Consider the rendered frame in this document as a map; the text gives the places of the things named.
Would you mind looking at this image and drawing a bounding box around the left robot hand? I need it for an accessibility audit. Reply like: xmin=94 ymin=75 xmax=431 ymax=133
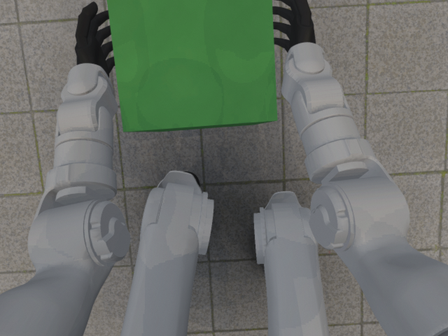
xmin=75 ymin=1 xmax=115 ymax=77

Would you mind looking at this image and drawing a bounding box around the carton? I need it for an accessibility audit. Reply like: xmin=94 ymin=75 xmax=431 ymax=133
xmin=107 ymin=0 xmax=277 ymax=132

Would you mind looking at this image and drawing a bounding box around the right robot upper arm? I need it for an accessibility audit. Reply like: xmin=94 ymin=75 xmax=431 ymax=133
xmin=309 ymin=176 xmax=448 ymax=336

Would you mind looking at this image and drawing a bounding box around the right robot hand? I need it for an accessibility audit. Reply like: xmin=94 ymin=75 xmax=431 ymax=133
xmin=272 ymin=0 xmax=316 ymax=52

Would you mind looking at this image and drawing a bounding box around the right robot thigh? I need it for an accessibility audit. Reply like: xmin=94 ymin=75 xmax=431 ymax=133
xmin=253 ymin=202 xmax=330 ymax=336

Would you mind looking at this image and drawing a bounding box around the left robot upper arm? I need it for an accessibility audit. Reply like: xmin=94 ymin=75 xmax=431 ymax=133
xmin=0 ymin=199 xmax=131 ymax=336

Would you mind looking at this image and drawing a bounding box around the left robot shin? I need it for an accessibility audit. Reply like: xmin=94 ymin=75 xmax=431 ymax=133
xmin=140 ymin=171 xmax=202 ymax=239

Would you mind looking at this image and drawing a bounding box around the right robot forearm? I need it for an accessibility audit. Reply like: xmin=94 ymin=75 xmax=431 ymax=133
xmin=281 ymin=42 xmax=410 ymax=221

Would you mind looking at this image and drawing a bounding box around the left robot forearm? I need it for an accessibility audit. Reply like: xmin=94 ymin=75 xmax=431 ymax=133
xmin=27 ymin=63 xmax=118 ymax=260

